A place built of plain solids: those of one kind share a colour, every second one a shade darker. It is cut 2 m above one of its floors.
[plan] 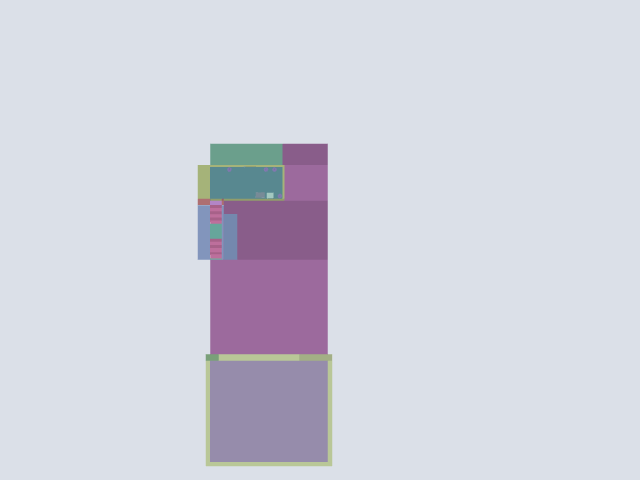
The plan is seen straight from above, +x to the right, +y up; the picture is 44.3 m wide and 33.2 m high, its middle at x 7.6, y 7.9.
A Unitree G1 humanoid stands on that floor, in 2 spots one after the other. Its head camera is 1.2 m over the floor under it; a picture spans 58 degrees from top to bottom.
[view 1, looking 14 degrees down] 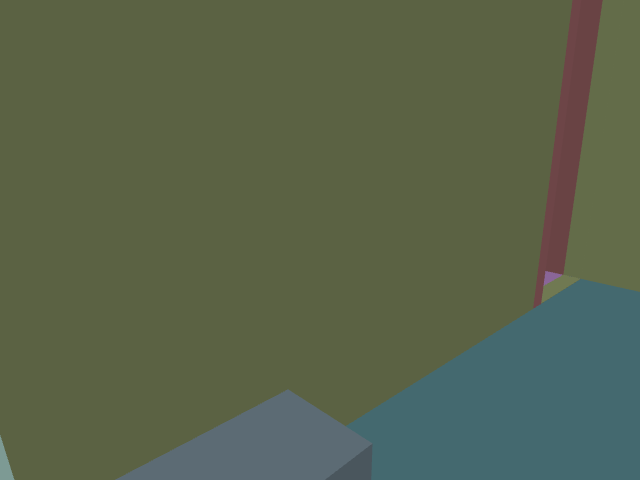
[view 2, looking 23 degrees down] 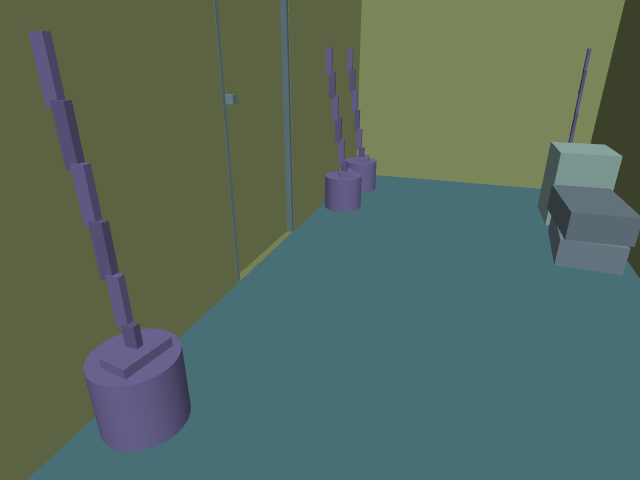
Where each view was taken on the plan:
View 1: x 3.95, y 11.85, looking -132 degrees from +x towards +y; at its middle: wall_cellar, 1.53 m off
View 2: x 0.41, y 11.79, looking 19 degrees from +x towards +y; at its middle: floor_cellar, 3.07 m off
